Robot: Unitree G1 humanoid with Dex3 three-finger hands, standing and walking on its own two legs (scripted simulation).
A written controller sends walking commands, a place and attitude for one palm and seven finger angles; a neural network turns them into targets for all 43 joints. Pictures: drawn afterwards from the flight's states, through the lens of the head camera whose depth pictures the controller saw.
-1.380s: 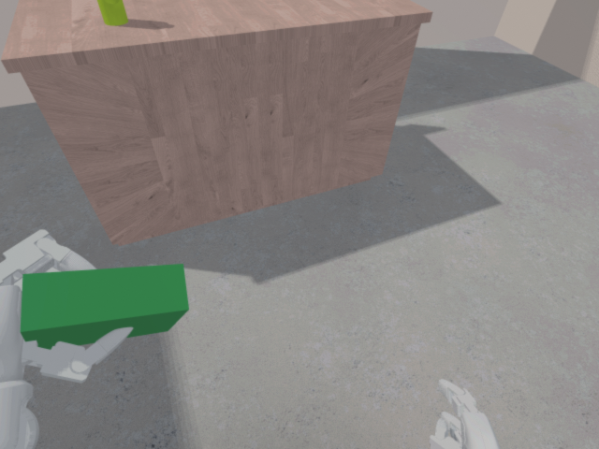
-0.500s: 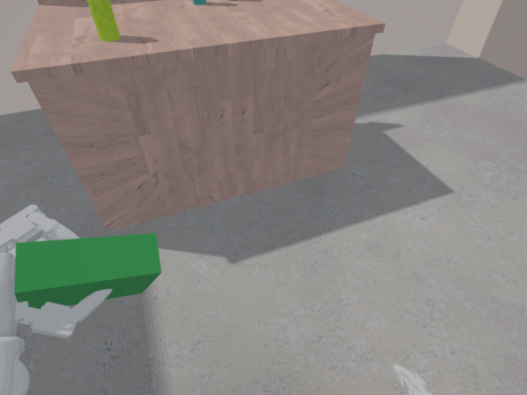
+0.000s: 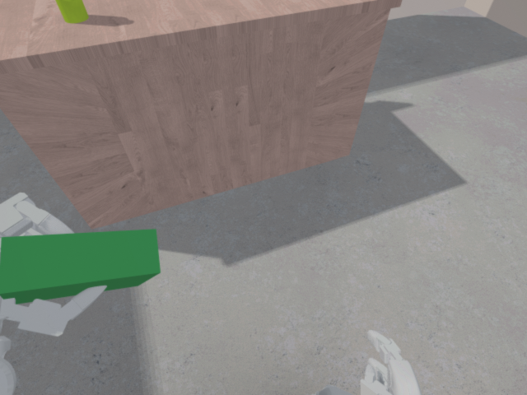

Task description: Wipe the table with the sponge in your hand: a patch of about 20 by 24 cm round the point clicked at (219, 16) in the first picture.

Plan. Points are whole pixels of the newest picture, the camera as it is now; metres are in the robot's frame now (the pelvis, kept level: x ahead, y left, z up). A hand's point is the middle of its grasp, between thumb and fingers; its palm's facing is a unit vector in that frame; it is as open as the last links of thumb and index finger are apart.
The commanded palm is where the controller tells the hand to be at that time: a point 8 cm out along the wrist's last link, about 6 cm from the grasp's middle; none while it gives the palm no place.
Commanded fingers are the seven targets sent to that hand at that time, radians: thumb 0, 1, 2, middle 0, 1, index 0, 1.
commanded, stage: walk to a spot facing it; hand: left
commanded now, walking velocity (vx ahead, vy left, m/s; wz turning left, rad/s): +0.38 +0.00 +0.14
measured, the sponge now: (106, 264) +0.23 +0.19 +0.15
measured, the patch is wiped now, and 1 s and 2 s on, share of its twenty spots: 0.00 0.00 0.00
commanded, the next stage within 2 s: none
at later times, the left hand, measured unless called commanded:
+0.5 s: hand (115, 161) +0.35 +0.22 +0.19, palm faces +0.49 -0.74 -0.46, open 9.0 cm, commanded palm +0.30 +0.26 +0.18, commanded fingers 0.00 0.10 1.30 -1.20 -1.60 -1.20 -1.60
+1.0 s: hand (137, 139) +0.42 +0.22 +0.16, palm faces +0.68 -0.60 -0.41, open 9.0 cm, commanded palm +0.36 +0.24 +0.18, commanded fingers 0.00 0.10 1.30 -1.20 -1.60 -1.20 -1.60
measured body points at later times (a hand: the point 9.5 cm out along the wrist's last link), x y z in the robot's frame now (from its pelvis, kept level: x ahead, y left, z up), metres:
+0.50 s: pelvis +0.17 -0.04 +0.00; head +0.20 -0.03 +0.44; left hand +0.32 +0.25 +0.21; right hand +0.35 -0.28 -0.09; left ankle +0.26 +0.10 -0.71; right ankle +0.10 -0.11 -0.74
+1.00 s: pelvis +0.30 -0.08 -0.01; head +0.33 -0.10 +0.44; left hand +0.38 +0.25 +0.19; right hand +0.52 -0.24 -0.13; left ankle +0.25 +0.05 -0.66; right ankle +0.33 -0.19 -0.74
